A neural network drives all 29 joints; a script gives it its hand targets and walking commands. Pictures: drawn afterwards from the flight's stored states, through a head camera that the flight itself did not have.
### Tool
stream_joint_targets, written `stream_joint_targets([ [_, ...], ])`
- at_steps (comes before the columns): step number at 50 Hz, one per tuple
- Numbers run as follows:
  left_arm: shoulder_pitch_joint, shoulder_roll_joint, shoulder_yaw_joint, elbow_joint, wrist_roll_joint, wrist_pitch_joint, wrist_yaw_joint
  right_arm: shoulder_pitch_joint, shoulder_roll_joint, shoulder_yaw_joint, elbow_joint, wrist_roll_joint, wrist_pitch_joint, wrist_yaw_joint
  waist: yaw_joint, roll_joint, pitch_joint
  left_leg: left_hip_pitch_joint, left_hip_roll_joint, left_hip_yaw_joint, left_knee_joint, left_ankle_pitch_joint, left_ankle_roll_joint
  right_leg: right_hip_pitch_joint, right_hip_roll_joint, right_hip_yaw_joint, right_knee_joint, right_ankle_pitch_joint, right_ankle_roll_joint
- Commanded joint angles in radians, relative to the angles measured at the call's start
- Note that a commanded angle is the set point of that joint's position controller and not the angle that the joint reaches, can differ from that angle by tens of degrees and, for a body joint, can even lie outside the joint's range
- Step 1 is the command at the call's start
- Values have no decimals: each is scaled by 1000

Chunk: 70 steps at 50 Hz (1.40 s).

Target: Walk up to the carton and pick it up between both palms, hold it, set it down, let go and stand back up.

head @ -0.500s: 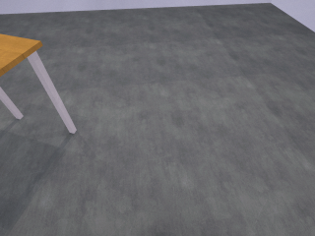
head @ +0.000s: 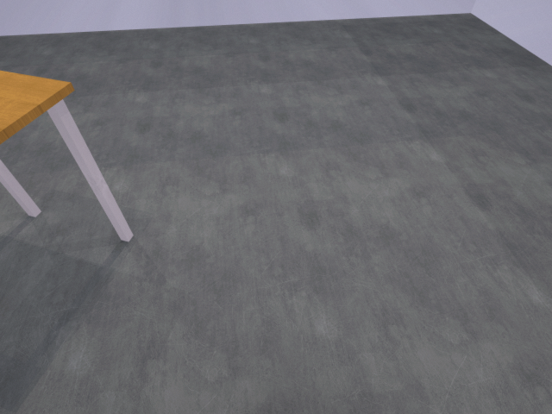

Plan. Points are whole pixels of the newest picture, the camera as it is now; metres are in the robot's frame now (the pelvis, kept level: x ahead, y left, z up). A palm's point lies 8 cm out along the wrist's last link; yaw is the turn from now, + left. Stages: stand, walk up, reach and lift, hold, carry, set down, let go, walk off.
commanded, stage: stand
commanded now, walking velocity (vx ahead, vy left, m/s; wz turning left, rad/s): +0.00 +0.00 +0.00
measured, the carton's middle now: out of the picture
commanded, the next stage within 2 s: none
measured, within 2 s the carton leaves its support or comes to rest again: neither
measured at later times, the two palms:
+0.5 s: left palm out of the picture -0.02 +0.20 -0.14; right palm out of the picture -0.02 -0.21 -0.15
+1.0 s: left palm out of the picture -0.03 +0.19 -0.14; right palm out of the picture -0.04 -0.20 -0.15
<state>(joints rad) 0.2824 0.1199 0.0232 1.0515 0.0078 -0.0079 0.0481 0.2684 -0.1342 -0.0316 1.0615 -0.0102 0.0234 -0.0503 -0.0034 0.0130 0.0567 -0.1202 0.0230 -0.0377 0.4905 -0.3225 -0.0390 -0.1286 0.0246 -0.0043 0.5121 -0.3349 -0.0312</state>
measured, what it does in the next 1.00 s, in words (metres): stands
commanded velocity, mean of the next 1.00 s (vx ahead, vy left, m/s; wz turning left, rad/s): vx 0.00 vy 0.00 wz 0.00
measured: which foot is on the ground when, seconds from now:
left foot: down 0.00-1.00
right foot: down 0.00-1.00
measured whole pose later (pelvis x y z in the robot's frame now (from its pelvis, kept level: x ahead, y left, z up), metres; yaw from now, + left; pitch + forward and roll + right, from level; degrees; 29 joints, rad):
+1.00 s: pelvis +0.00 -0.01 +0.00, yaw -1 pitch -2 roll +0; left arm 0.30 0.10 0.01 1.16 0.01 -0.02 0.05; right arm 0.29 -0.09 -0.01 1.20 -0.01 0.01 -0.06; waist 0.00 0.02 0.07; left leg -0.12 0.05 -0.03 0.45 -0.30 -0.06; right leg -0.12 0.05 0.00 0.45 -0.30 -0.05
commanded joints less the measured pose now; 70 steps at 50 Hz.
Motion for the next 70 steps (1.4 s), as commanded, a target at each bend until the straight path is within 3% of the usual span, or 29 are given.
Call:
stream_joint_targets([
  [1,54,106,17,7,4,-6,-1,71,-60,-10,12,1,-12,4,-6,-24,10,-42,35,-38,-87,228,34,15,-93,100,-131,347,-32],
  [5,72,136,28,15,7,-19,-1,25,-46,-4,28,2,-17,-4,17,49,0,-18,32,-20,-78,279,38,12,-110,112,-124,444,-41],
  [6,70,126,25,14,3,-18,-3,56,-35,5,44,-1,-16,-3,8,4,0,-17,48,-30,-82,298,41,8,-99,96,-127,416,-41],
  [8,81,91,17,32,1,-13,-1,80,-62,-3,68,-2,-17,-1,5,41,-11,-43,37,-27,-77,261,34,28,-92,87,-138,370,-30],
  [11,94,76,12,44,2,-13,-4,70,-55,-2,68,-4,-7,-9,19,-36,3,5,46,-23,-87,220,28,-45,-91,101,-149,312,-36],
  [13,79,72,12,56,-2,-14,-3,99,-32,8,93,0,-10,-6,2,16,44,-33,53,-22,-81,258,31,-21,-102,101,-146,399,-39],
  [16,102,99,13,65,0,-14,6,104,-37,7,89,0,-12,-10,-2,-75,0,-47,50,-28,-81,265,31,35,-103,87,-122,520,-43],
  [21,92,97,0,85,4,-7,7,95,-36,5,111,5,-5,-4,6,-34,62,-39,44,-26,-96,215,16,-26,-90,104,-154,329,-32],
  [23,113,67,-4,90,-9,-8,5,84,-6,17,103,6,-5,-8,9,-48,121,-72,48,-14,-73,207,11,-54,-116,130,-189,388,-9],
  [30,130,54,-11,95,0,-11,6,102,-68,5,133,1,-11,-2,2,45,82,-50,50,-26,-96,216,25,-30,-98,113,-167,362,-38],
  [32,122,66,-10,87,-3,-17,0,101,-39,6,134,7,-2,-9,11,20,92,-50,40,-14,-75,202,9,-36,-113,144,-190,366,-1],
  [33,92,74,-5,86,-1,-16,-5,111,-37,13,129,4,-2,-7,-5,-42,47,-17,55,-28,-102,231,15,-48,-92,112,-174,324,-30],
  [34,75,99,4,76,3,-16,-10,105,-8,16,128,5,-8,-5,-3,15,33,-10,54,-25,-95,229,16,-39,-76,103,-168,295,-34],
  [36,110,61,-1,95,2,-23,-8,103,1,23,133,0,-7,-12,16,27,74,-20,63,-24,-100,239,19,-60,-86,106,-176,304,-34],
  [38,112,73,0,94,7,-19,-6,133,-18,14,134,2,-15,0,-5,-12,10,-17,56,-26,-98,240,25,-5,-82,102,-166,331,-33],
  [40,119,29,-9,105,4,-11,-3,117,-22,14,140,2,-14,-9,12,-43,61,-67,57,-22,-99,237,16,12,-89,100,-161,355,-33],
  [43,169,60,-7,104,-1,-14,1,160,5,16,151,1,-4,-9,18,18,40,-29,49,-12,-89,205,13,-26,-111,140,-169,346,-35],
  [45,108,68,-2,101,4,-16,-3,125,-37,11,129,-1,-11,-8,2,-32,22,-35,52,-23,-91,229,14,-31,-100,122,-181,347,-35],
  [47,86,96,0,95,6,-23,2,132,-34,10,146,0,-14,-8,-11,-7,23,-9,61,-24,-102,252,18,-32,-89,115,-165,357,-46],
  [48,111,56,-10,99,1,-29,8,109,-28,7,133,-1,-10,-12,1,-10,29,0,59,-19,-83,280,13,-16,-107,122,-152,474,-30],
  [51,119,78,2,91,1,-28,2,185,-7,16,171,-3,-14,-14,1,43,42,-25,66,-9,-99,333,18,20,-95,107,-138,445,-44],
  [52,123,65,-6,105,1,-25,4,166,-31,11,161,-3,-18,-11,-3,-16,49,-31,63,-21,-84,300,22,8,-105,109,-140,528,-42],
  [54,123,81,0,97,-2,-16,1,118,-14,11,143,0,-18,-4,12,-56,45,-56,60,-20,-95,257,18,15,-98,94,-139,457,-36],
  [56,160,40,-10,119,-1,-17,6,82,-41,9,124,0,-20,-6,20,-40,78,-62,58,-6,-77,239,18,2,-115,117,-140,553,-32],
  [61,77,77,2,96,-6,-18,-3,130,-9,13,139,1,-11,-7,-5,-3,76,-31,64,-20,-101,290,11,-17,-83,86,-148,412,-47],
  [62,132,79,2,96,1,-24,-2,123,-14,13,144,0,-7,-11,15,21,56,-24,61,-8,-76,289,14,11,-96,99,-141,518,-27],
  [65,102,89,-2,104,2,-20,5,125,-2,13,141,1,-10,-7,-16,20,73,-29,62,-9,-96,260,14,-16,-107,99,-146,484,-37],
  [67,136,93,0,102,-6,-24,7,103,-27,3,128,-1,-13,-5,11,-10,42,-13,58,-10,-83,289,20,13,-117,109,-128,620,-33],
  [70,116,47,-8,122,-1,-23,4,121,-33,4,137,3,-15,-10,-3,-9,61,-25,66,-13,-93,260,14,19,-111,112,-157,511,-34],
])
